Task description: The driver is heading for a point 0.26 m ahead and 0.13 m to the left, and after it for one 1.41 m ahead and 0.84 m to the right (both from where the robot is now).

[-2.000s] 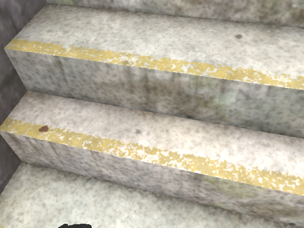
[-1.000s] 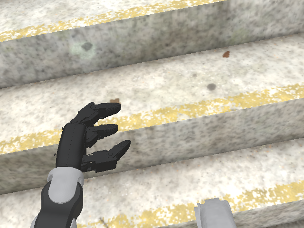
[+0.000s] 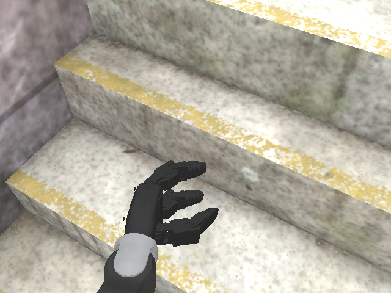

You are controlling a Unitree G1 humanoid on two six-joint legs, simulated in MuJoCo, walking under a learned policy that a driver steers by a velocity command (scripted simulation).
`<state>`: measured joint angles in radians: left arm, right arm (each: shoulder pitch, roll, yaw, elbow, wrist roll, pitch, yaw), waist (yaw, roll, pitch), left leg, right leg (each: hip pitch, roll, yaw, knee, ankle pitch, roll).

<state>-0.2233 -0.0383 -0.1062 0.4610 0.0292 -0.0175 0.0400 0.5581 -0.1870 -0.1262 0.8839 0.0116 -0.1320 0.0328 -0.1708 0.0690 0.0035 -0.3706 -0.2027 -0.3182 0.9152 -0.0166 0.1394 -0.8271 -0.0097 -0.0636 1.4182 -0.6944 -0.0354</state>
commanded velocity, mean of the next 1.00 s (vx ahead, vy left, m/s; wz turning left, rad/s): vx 0.35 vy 0.00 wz -0.30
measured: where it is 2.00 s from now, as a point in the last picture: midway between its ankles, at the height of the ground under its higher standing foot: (200, 249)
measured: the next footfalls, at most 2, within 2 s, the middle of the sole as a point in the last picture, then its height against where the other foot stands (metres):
left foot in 0.34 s outside the picture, level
right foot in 0.82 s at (214, 260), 0.17 m higher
